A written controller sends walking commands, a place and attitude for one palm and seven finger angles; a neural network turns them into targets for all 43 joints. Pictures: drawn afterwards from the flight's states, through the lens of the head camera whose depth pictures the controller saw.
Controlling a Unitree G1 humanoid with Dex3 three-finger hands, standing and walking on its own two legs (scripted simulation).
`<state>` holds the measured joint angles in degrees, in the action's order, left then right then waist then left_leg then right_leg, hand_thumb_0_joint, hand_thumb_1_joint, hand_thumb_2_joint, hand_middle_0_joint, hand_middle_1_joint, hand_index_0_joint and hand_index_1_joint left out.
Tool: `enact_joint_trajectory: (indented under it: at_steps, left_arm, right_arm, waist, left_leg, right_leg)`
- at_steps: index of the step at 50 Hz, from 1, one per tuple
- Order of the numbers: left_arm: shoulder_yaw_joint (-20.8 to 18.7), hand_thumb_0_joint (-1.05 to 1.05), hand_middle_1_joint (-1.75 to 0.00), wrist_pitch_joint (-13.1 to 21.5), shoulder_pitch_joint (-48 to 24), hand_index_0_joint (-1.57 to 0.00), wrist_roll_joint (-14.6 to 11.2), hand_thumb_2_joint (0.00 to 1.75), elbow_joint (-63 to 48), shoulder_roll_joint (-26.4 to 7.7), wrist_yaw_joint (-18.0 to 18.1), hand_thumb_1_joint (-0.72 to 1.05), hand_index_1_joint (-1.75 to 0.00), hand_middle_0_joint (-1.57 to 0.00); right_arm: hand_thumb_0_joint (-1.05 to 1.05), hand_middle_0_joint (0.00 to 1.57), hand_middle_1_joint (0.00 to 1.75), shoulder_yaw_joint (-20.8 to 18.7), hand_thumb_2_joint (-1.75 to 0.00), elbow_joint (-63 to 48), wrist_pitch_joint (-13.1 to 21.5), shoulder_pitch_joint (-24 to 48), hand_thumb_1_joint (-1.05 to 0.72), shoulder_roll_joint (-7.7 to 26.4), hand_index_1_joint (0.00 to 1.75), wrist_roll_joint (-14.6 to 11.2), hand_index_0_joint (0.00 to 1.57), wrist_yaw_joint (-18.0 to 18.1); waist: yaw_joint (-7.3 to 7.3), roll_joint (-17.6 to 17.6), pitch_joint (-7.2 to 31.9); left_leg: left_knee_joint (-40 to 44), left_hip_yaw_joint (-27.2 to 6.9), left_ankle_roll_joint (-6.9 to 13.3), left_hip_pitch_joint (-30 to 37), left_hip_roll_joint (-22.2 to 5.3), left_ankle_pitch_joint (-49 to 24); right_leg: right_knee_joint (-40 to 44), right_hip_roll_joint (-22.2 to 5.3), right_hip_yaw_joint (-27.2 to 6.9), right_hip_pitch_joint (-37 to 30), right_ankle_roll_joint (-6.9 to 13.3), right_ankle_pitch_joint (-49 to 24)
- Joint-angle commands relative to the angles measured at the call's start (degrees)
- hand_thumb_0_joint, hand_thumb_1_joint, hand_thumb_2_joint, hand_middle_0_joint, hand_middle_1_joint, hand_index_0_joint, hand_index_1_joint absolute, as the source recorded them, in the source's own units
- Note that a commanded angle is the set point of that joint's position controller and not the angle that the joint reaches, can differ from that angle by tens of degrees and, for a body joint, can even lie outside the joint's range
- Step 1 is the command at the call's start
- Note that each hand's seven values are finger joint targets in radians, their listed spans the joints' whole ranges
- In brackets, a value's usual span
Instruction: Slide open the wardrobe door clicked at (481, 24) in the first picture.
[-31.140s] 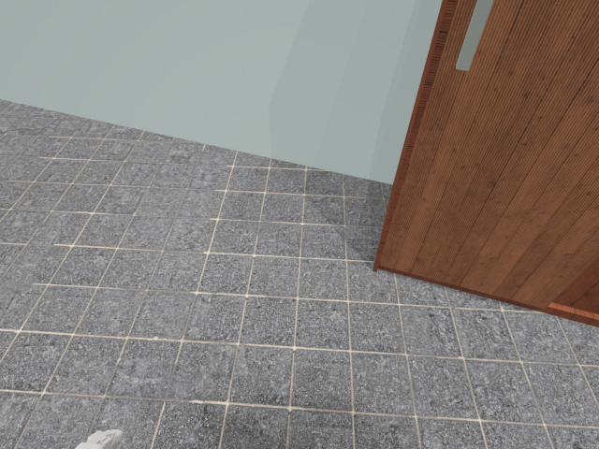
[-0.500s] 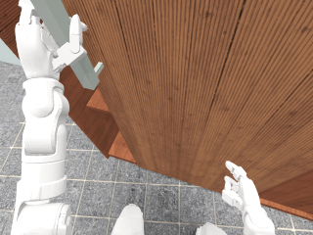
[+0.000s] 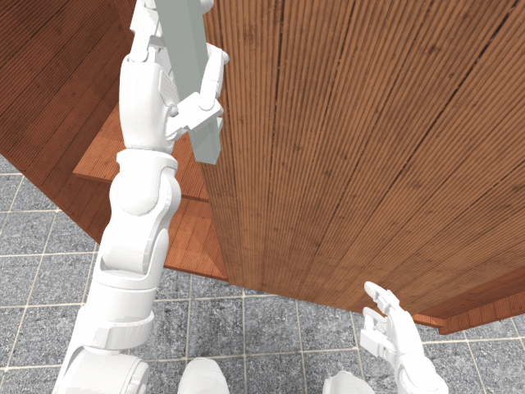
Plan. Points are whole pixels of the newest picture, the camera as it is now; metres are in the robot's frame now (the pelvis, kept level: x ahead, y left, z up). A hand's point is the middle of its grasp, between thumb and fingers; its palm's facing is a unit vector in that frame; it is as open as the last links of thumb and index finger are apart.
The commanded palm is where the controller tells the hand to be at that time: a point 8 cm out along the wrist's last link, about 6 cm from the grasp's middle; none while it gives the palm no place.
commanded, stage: step sideways, sliding the door along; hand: left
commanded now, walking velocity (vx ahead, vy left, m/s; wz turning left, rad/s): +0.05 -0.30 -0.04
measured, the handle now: (199, 56) +0.40 +0.16 +0.25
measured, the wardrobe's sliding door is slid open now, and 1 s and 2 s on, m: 0.43 0.45 0.45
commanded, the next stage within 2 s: stop walking and hold the door there in 0.32 s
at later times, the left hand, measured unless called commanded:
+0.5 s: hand (231, 97) +0.36 +0.11 +0.24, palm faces +0.26 -0.96 -0.06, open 7.1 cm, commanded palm +0.34 +0.14 +0.20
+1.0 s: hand (227, 93) +0.37 +0.12 +0.24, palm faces +0.49 -0.84 -0.24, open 6.9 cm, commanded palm +0.33 +0.16 +0.20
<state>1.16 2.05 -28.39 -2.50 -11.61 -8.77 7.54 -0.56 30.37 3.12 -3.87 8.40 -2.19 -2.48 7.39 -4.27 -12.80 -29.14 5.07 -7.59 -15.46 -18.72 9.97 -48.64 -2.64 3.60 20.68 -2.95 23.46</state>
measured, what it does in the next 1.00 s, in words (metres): steps to the right: right foot, then left foot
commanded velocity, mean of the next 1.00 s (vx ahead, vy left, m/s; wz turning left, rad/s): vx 0.07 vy -0.03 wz -0.03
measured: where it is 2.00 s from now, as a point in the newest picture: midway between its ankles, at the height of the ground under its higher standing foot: outside the picture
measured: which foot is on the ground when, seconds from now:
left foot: down 0.00-0.06, up 0.08-0.28, down 0.30-0.74, up 0.76-1.00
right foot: up 0.00-0.04, down 0.06-0.30, up 0.32-0.72, down 0.74-1.00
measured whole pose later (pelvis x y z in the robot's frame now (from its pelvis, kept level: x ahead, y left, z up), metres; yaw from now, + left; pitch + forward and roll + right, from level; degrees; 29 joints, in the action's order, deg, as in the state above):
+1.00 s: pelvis -0.03 -0.16 +0.00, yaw -6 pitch -3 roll +3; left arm -28.3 7.0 -24.5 -2.3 22.1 -31.6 4.7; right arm -1.8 40.3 0.2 -9.3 19.5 -2.4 4.4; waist -1.3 -0.4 -4.1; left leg -46.1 2.5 -1.5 -21.0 0.0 23.9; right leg -30.9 -6.4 0.1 18.1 -2.4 10.2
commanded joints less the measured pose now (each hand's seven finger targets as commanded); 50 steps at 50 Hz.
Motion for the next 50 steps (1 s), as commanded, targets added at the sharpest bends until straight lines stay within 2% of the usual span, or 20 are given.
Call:
enact_joint_trajectory:
  at_steps: [1, 3, 4, 5, 6, 12, 13, 15, 16, 18, 21, 22, 25, 32, 35, 37, 38, 41, 44, 50]
  left_arm:
    - [7.78, 0.0, -1.4, 7.31, -24.86, -0.45, -0.56, 0.9, -11.36, 0.56, -4.35, 0.9, -1.4, -0.45]
    - [5.67, 0.0, -1.4, 7.17, -25.58, -0.45, 0.06, 0.9, -11.08, -4.23, -3.64, 0.9, -1.4, -0.45]
    - [4.74, 0.0, -1.4, 6.98, -25.41, -0.45, 0.05, 0.9, -11.64, -5.86, -3.12, 0.9, -1.4, -0.45]
    - [6.32, 0.0, -1.4, 6.92, -26.98, -0.45, -0.43, 0.9, -15.25, -4.02, -2.99, 0.9, -1.4, -0.45]
    - [9.72, 0.0, -1.4, 7.3, -31.25, -0.45, -1.34, 0.9, -18.75, -0.89, -3.64, 0.9, -1.4, -0.45]
    - [8.07, 0.0, -1.4, 9.89, -30.59, -0.45, -0.9, 0.9, -14.32, 0.37, -2.65, 0.9, -1.4, -0.45]
    - [8.67, 0.0, -1.4, 10.17, -30.49, -0.45, -1.3, 0.9, -13.94, 0.07, -2.93, 0.9, -1.4, -0.45]
    - [10.7, 0.0, -1.4, 10.22, -32.66, -0.45, -2.35, 0.9, -13.99, 2.73, -3.73, 0.9, -1.4, -0.45]
    - [7.23, 0.0, -1.4, 9.52, -32.75, -0.45, -1.95, 0.9, -9.27, 0.13, -3.64, 0.9, -1.4, -0.45]
    - [8.01, 0.0, -1.4, 9.66, -42.39, -0.45, -1.65, 0.9, -15.58, -0.18, -4.13, 0.9, -1.4, -0.45]
    - [7.8, 0.0, -1.4, 6.74, -37.12, -0.45, -0.65, 0.9, -6.75, -0.13, -4.39, 0.9, -1.4, -0.45]
    - [-23.49, 0.0, -1.4, 5.5, -22.22, -0.45, 1.44, 0.9, 12.48, -30.18, -1.42, 0.9, -1.4, -0.45]
    - [-6.55, 0.0, -1.4, 6.11, -29.01, -0.45, -0.28, 0.9, 0.56, -14.81, -4.48, 0.9, -1.4, -0.45]
    - [-21.3, 0.0, -1.4, 5.68, -20.17, -0.45, -1.01, 0.9, 11.15, -30.22, -2.95, 0.9, -1.4, -0.45]
    - [-24.5, 0.0, -1.4, 6.61, -19.34, -0.45, 0.23, 0.9, 13.37, -35.91, -2.72, 0.9, -1.4, -0.45]
    - [-33.55, 0.0, -1.4, 5.88, -14.31, -0.45, 1.09, 0.9, 18.66, -46.13, -1.96, 0.9, -1.4, -0.45]
    - [-35.98, 0.0, -1.4, 4.64, -11.54, -0.45, 1.62, 0.9, 23.81, -48.62, -1.44, 0.9, -1.4, -0.45]
    - [-35.56, 0.0, -1.4, 6.45, -15.46, -0.45, -1.06, 0.9, 19.36, -43.01, -1.04, 0.9, -1.4, -0.45]
    - [-37.9, 0.0, -1.4, 7.08, -8.8, -0.45, 0.14, 0.9, 27.33, -43.95, -0.86, 0.9, -1.4, -0.45]
    - [-33.79, 0.0, -1.4, 9.01, -12.21, -0.45, 0.79, 0.9, 23.64, -41.34, -0.7, 0.9, -1.4, -0.45]
  right_arm:
    - [0.0, 0.2, 0.3, -2.68, -0.9, -6.32, 2.64, 3.87, -0.9, 8.42, 0.3, -1.59, 0.2, 0.99]
    - [0.0, 0.2, 0.3, -1.57, -0.9, -5.75, 2.89, 5.11, -0.9, 4.73, 0.3, -2.37, 0.2, 1.86]
    - [0.0, 0.2, 0.3, -1.37, -0.9, -5.74, 2.97, 8.09, -0.9, 4.34, 0.3, -1.47, 0.2, 2.84]
    - [0.0, 0.2, 0.3, -1.44, -0.9, -4.41, 3.01, 7.96, -0.9, 4.66, 0.3, -0.64, 0.2, 3.46]
    - [0.0, 0.2, 0.3, -2.46, -0.9, -4.37, 3.28, 8.29, -0.9, 6.43, 0.3, -0.79, 0.2, 3.55]
    - [0.0, 0.2, 0.3, -2.79, -0.9, -2.5, -0.93, 5.85, -0.9, 7.77, 0.3, 0.06, 0.2, 3.59]
    - [0.0, 0.2, 0.3, -3.43, -0.9, -2.02, -1.14, 4.79, -0.9, 9.13, 0.3, 0.06, 0.2, 3.78]
    - [0.0, 0.2, 0.3, -4.7, -0.9, -4.35, -0.07, 2.85, -0.9, 11.41, 0.3, -0.23, 0.2, 2.57]
    - [0.0, 0.2, 0.3, -4.65, -0.9, -4.32, 0.2, 4.3, -0.9, 11.97, 0.3, -1.04, 0.2, 1.3]
    - [0.0, 0.2, 0.3, -3.9, -0.9, -3.38, 0.74, 6.27, -0.9, 11.04, 0.3, -0.76, 0.2, 0.71]
    - [0.0, 0.2, 0.3, -4.32, -0.9, -1.56, -0.67, 4.02, -0.9, 12.26, 0.3, -0.89, 0.2, 1.28]
    - [0.0, 0.2, 0.3, -4.98, -0.9, 2.04, -2.76, 0.42, -0.9, 14.73, 0.3, -0.49, 0.2, 3.04]
    - [0.0, 0.2, 0.3, -3.4, -0.9, -0.83, -2.84, 2.46, -0.9, 11.72, 0.3, 0.04, 0.2, 3.61]
    - [0.0, 0.2, 0.3, -1.57, -0.9, -1.22, 0.26, -0.16, -0.9, 12.56, 0.3, -0.36, 0.2, 5.79]
    - [0.0, 0.2, 0.3, -0.55, -0.9, -1.19, 0.75, -1.0, -0.9, 11.07, 0.3, -1.36, 0.2, 5.61]
    - [0.0, 0.2, 0.3, 0.08, -0.9, -3.04, 0.33, 2.58, -0.9, 10.72, 0.3, -0.93, 0.2, 6.72]
    - [0.0, 0.2, 0.3, 0.43, -0.9, -1.38, 0.24, 1.68, -0.9, 11.24, 0.3, -0.11, 0.2, 7.25]
    - [0.0, 0.2, 0.3, -1.65, -0.9, -0.59, 1.42, 1.58, -0.9, 13.9, 0.3, -1.28, 0.2, 6.55]
    - [0.0, 0.2, 0.3, -1.55, -0.9, 0.81, 0.14, 0.63, -0.9, 14.15, 0.3, -0.68, 0.2, 6.88]
    - [0.0, 0.2, 0.3, -2.02, -0.9, 2.21, 0.33, -1.94, -0.9, 14.22, 0.3, -0.01, 0.2, 7.17]
  waist:
    - [-8.06, -8.27, 29.63]
    - [-7.11, 16.18, 27.96]
    - [-5.22, 22.34, 27.25]
    - [-4.78, 19.35, 27.69]
    - [-5.76, 27.3, 27.12]
    - [-7.92, 15.1, 30.7]
    - [-9.45, 4.75, 31.59]
    - [-7.66, -13.01, 37.36]
    - [-7.51, -3.99, 36.41]
    - [-8.08, -4.05, 33.75]
    - [-8.45, -3.69, 26.29]
    - [-6.68, -5.59, 27.81]
    - [-8.13, -14.74, 27.57]
    - [-6.58, -16.68, 26.16]
    - [-6.52, -2.01, 26.89]
    - [-4.5, 15.79, 25.62]
    - [-5.09, 7.93, 23.1]
    - [-5.9, 26.23, 28.14]
    - [-6.27, 22.09, 28.44]
    - [-6.71, 11.99, 26.28]
  left_leg:
    - [-6.8, -0.95, 10.2, 9.91, -1.63, -13.42]
    - [-24.12, 1.12, 6.73, -5.04, 10.57, 20.94]
    - [-36.74, -0.79, 5.46, -13.87, 15.64, 31.73]
    - [-43.02, -3.94, 5.57, -15.54, 16.1, 32.21]
    - [-45.79, -5.99, 5.84, -18.04, 15.51, 31.47]
    - [-0.52, 2.13, 5.57, 2.0, 15.04, 8.14]
    - [9.76, 1.14, 6.32, 15.64, 11.65, -5.56]
    - [3.14, -28.65, 17.89, 38.9, -15.78, -50.11]
    - [2.96, -25.25, 20.22, 32.36, -16.4, -40.94]
    - [5.64, -21.33, 17.34, 25.69, -14.07, -20.95]
    - [7.36, -9.02, 12.95, 21.24, -8.19, -20.05]
    - [8.47, -5.12, 11.31, 20.56, -5.55, -21.89]
    - [7.79, -0.4, 12.32, 19.49, -2.13, -20.55]
    - [4.28, 6.61, 11.8, 12.18, 0.46, -14.68]
    - [-9.31, 5.81, 8.12, 6.65, 7.93, 2.63]
    - [-30.5, -1.34, 6.99, -12.98, 16.45, 27.3]
    - [-31.36, -5.54, 7.21, -13.07, 15.21, 23.53]
    - [-39.4, -9.56, 4.99, -16.76, 15.96, 19.74]
    - [-28.97, -6.04, 5.44, -9.65, 17.12, 15.49]
    - [-0.89, -0.03, 6.7, 4.64, 18.88, 6.94]
  right_leg:
    - [19.08, 2.85, 3.41, -12.71, 0.01, -12.8]
    - [26.59, -8.6, -8.79, -18.66, 5.28, -42.54]
    - [24.64, -15.21, -17.63, -18.04, 9.67, -55.32]
    - [23.38, -16.68, -19.02, -17.89, 11.07, -60.88]
    - [21.94, -15.24, -20.99, -21.45, 11.75, -61.11]
    - [10.42, -8.48, -7.92, -21.64, 10.87, -53.88]
    - [2.25, -6.76, -5.14, -11.51, 8.24, -43.23]
    - [-17.56, 0.1, -5.59, 16.57, 3.19, 9.01]
    - [-23.7, -0.07, -10.08, 14.34, 3.64, 6.06]
    - [-26.78, -1.97, -9.91, 15.37, 3.3, 2.64]
    - [-29.22, -1.97, -5.34, 19.38, 1.51, -5.99]
    - [-29.66, -0.69, -3.26, 20.52, 0.34, -6.46]
    - [-21.54, -0.3, 0.95, 17.3, -0.56, -7.39]
    - [9.81, 3.69, 6.55, -3.02, -0.55, -3.92]
    - [27.07, -2.44, -1.19, -14.61, 0.83, -23.95]
    - [29.36, -20.31, -25.67, -20.1, 7.62, -49.03]
    - [29.73, -21.89, -24.44, -17.79, 8.8, -48.9]
    - [23.99, -19.0, -19.44, -23.49, 9.59, -48.03]
    - [24.06, -16.16, -11.01, -17.61, 8.22, -42.28]
    - [28.12, -11.81, -9.92, -7.09, 6.76, -13.0]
